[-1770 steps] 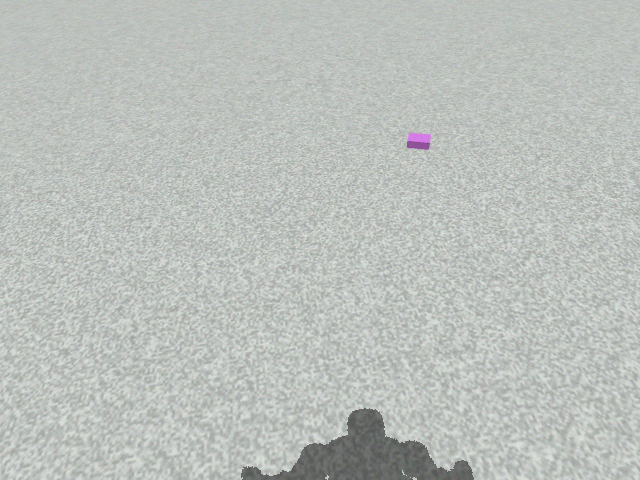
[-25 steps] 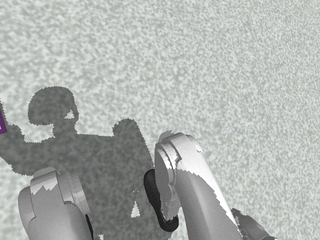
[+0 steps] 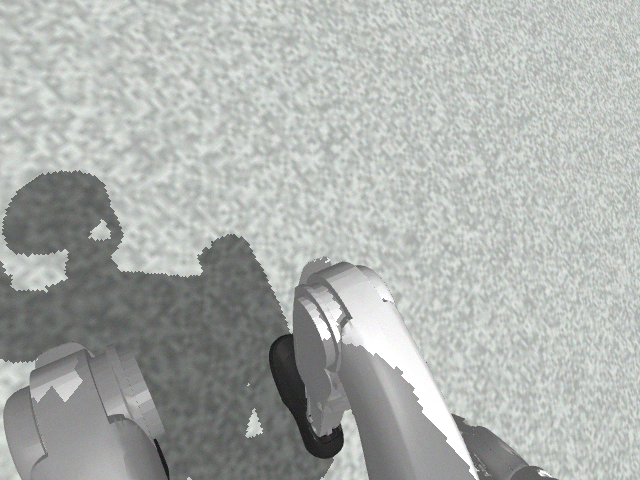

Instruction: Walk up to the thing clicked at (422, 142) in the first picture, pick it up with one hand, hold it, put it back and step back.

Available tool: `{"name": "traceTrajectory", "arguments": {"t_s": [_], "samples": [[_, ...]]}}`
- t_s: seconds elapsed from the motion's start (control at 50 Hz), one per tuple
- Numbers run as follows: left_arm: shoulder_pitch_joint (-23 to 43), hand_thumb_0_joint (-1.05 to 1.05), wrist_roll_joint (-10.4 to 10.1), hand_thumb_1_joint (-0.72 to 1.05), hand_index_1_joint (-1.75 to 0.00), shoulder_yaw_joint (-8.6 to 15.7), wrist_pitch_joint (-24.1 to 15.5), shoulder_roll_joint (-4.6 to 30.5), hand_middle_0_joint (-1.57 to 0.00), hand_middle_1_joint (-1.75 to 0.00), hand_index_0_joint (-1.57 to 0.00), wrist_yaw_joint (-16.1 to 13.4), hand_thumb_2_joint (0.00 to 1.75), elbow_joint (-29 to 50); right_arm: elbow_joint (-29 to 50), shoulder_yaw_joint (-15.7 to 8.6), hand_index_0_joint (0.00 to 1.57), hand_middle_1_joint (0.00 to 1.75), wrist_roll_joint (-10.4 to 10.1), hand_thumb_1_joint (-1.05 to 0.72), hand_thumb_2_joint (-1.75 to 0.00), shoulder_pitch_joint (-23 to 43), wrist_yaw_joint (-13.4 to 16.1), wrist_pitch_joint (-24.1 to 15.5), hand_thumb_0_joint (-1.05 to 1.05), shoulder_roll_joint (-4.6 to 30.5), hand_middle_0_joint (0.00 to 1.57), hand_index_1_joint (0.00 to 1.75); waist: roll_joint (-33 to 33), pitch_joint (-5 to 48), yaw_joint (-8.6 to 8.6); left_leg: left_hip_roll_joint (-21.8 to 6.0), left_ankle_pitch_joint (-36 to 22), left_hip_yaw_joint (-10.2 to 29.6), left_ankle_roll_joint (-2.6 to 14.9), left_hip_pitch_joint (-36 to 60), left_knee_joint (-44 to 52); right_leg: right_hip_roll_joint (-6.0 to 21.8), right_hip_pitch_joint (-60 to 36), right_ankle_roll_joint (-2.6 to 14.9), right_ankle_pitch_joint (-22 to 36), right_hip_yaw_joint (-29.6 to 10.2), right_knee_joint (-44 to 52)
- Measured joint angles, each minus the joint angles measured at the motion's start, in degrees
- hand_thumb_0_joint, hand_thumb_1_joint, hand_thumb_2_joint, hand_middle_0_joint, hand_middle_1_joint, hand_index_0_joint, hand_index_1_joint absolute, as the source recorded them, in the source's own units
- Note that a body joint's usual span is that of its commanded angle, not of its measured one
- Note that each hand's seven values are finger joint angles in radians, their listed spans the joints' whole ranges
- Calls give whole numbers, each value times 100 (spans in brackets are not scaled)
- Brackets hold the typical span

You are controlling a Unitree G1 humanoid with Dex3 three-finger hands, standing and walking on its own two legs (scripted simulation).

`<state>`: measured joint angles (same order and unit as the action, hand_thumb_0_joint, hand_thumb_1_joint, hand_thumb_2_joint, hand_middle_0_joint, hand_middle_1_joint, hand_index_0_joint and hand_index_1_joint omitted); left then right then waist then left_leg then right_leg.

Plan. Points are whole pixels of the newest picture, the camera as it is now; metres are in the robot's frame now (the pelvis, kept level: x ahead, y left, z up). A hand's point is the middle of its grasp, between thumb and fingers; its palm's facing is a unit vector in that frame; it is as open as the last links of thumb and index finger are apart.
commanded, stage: rest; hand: left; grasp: from above
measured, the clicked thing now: out of the picture +0.44 +0.35 -0.27
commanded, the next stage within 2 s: open in 0.34 s
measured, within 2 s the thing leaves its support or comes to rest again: neither
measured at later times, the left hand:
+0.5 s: hand out of the picture +0.43 +0.35 -0.24, palm faces -0.45 -0.14 -0.88, open 10.8 cm
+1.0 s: hand out of the picture +0.43 +0.35 -0.24, palm faces -0.44 -0.14 -0.89, open 13.0 cm
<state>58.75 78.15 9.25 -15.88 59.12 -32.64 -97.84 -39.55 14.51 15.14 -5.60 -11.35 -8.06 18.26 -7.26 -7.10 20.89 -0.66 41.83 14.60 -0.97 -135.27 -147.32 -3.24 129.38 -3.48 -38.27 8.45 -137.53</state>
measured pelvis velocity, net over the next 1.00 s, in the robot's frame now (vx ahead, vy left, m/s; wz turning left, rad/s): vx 0.00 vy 0.00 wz -0.02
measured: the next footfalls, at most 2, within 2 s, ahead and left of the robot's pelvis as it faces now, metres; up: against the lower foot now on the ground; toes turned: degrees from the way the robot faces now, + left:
none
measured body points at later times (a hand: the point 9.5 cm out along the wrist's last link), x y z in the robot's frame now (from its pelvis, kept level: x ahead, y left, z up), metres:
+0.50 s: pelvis +0.00 +0.00 +0.00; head +0.26 +0.13 +0.34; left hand +0.45 +0.35 -0.19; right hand +0.06 -0.26 -0.06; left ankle +0.06 +0.13 -0.26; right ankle +0.11 -0.12 -0.26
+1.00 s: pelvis +0.00 +0.00 +0.00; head +0.26 +0.14 +0.33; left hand +0.45 +0.35 -0.19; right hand +0.07 -0.25 -0.05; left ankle +0.06 +0.13 -0.26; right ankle +0.11 -0.12 -0.26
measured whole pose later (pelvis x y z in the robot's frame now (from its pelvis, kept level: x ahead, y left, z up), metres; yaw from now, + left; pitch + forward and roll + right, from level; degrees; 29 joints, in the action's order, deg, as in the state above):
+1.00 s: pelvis +0.00 +0.00 +0.00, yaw -1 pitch +27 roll -15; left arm 59.4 76.5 7.2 -15.0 61.3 -34.8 -99.2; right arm -38.4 17.3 15.6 -3.8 -13.6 -12.0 19.6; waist -8.9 -8.8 21.3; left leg -0.6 42.2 16.0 -0.5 -134.7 -148.3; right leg -3.7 127.9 -3.9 -38.1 9.6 -137.1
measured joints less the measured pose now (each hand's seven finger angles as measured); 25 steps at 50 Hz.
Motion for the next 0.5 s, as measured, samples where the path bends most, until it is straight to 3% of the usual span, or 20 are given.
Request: {"name": "traceTrajectory", "arguments": {"t_s": [0.28,0.5], "samples": [[35,0,-58,-9,-47,-7,-28,152,-66,-50,-70,-92,45,-132,73,150,20,30,36,-91,-90,78,-96,-168,0,76,21,30,-61,-133,27,-7,10,65,1,37,-60,-28,-49,-22,25,48,-6],[89,0,-133,-9,-47,-150,-77,232,-66,-50,-70,-187,45,-288,101,260,20,30,52,-91,-90,135,-107,-210,0,102,21,30,-91,-161,43,-19,10,103,4,63,-69,-48,-79,-34,53,77,19]]}}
